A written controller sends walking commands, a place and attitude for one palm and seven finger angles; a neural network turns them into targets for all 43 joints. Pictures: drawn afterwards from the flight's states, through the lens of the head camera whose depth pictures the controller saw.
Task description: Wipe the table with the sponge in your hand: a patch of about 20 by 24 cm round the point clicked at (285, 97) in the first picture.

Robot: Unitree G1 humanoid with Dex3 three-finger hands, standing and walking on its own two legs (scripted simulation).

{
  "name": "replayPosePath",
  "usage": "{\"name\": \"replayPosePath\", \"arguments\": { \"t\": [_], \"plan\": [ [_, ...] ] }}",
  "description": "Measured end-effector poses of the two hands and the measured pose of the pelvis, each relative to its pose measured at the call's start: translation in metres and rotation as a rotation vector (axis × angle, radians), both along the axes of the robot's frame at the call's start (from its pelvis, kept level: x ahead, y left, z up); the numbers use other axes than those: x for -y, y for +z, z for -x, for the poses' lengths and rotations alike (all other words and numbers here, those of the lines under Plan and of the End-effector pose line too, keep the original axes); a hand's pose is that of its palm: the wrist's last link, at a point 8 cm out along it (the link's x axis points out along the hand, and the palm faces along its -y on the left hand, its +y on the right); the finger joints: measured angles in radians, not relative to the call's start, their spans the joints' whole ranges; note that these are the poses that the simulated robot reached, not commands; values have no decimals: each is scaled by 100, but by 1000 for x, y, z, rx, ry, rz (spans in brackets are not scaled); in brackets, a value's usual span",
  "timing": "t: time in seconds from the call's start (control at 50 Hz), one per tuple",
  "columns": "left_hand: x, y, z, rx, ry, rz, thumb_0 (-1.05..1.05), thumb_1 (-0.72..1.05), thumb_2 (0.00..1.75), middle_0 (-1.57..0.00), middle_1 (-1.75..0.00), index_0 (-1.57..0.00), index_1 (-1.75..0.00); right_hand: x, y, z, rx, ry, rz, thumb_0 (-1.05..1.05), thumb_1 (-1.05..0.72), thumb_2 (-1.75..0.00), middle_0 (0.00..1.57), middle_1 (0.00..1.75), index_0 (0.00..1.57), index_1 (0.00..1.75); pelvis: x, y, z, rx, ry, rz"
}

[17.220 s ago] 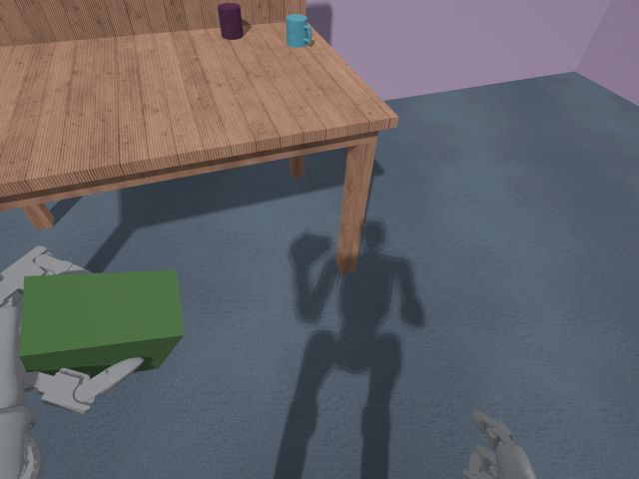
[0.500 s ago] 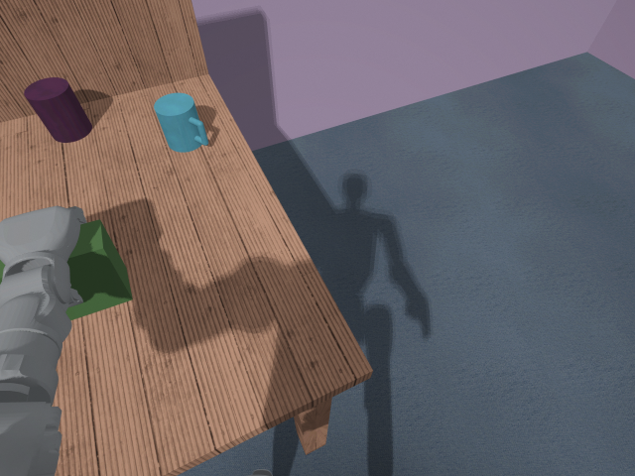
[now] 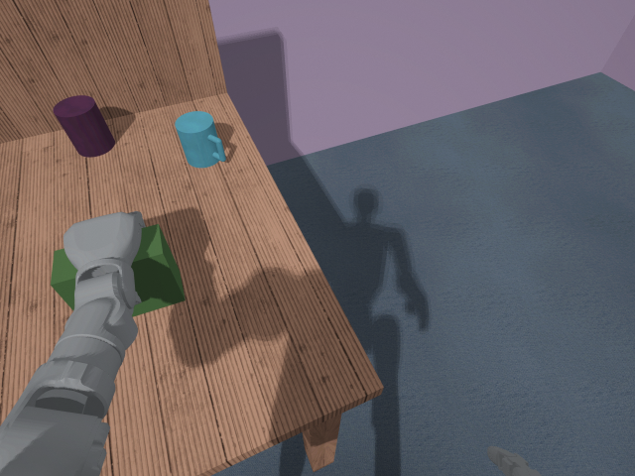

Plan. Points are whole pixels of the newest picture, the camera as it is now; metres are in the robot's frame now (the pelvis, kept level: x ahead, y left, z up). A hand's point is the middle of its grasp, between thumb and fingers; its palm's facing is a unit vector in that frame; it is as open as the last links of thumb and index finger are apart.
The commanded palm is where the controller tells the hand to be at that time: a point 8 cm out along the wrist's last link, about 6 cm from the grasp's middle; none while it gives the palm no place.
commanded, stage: slide across to the middle lane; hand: left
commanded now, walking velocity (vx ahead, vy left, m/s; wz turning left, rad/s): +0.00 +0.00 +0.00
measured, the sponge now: (128, 284) +0.37 +0.31 -0.01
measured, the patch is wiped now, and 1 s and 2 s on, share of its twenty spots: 0.65 0.85 1.00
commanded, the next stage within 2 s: wipe back along the middle lane in 0.12 s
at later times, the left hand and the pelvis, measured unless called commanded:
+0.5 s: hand (151, 266) +0.38 +0.26 +0.03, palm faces -0.05 +0.00 -1.00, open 9.9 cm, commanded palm +0.34 +0.24 +0.06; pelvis +0.01 -0.02 +0.00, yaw +0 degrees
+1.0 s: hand (153, 292) +0.33 +0.25 +0.03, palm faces -0.01 -0.03 -1.00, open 9.9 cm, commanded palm +0.29 +0.23 +0.05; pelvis +0.02 -0.02 +0.00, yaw +0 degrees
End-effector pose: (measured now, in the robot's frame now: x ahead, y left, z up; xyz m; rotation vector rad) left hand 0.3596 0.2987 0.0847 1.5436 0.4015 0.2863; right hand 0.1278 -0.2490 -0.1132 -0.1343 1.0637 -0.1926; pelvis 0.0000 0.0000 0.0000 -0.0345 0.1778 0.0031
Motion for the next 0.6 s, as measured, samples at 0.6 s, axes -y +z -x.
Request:
{"name": "replayPosePath", "arguments": {
  "t": [0.6],
  "plan": [
    [48, -2, 7, 18, 31, -6, 0, -49, 105, -75, -136, -75, -137, 24, -1, -22, 3, 7, -28, 1, -91, -90, 20, 29, 20, 30, 20, 3, -16, 27, 1, -18]
  ]
}}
